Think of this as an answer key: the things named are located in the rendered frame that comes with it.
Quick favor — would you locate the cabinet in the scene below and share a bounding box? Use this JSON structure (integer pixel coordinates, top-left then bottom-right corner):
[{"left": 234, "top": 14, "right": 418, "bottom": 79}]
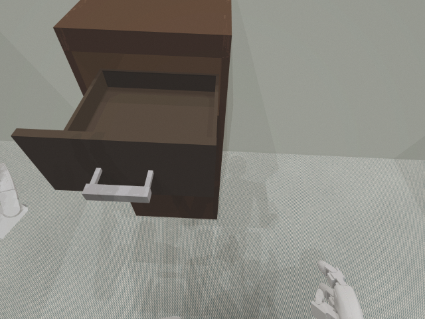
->
[{"left": 53, "top": 0, "right": 232, "bottom": 219}]

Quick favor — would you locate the robot left hand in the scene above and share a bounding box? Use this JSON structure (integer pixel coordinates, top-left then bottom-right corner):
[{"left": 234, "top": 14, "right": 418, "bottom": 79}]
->
[{"left": 0, "top": 163, "right": 28, "bottom": 239}]

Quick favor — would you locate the handle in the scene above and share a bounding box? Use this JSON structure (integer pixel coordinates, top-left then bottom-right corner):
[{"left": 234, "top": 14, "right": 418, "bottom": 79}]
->
[{"left": 82, "top": 168, "right": 154, "bottom": 203}]

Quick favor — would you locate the drawer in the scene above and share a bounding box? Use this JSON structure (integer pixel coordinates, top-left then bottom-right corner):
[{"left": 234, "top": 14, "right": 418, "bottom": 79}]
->
[{"left": 11, "top": 68, "right": 219, "bottom": 197}]

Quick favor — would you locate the robot right hand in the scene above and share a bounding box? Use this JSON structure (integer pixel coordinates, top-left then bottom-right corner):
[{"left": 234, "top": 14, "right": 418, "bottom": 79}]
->
[{"left": 311, "top": 260, "right": 364, "bottom": 319}]

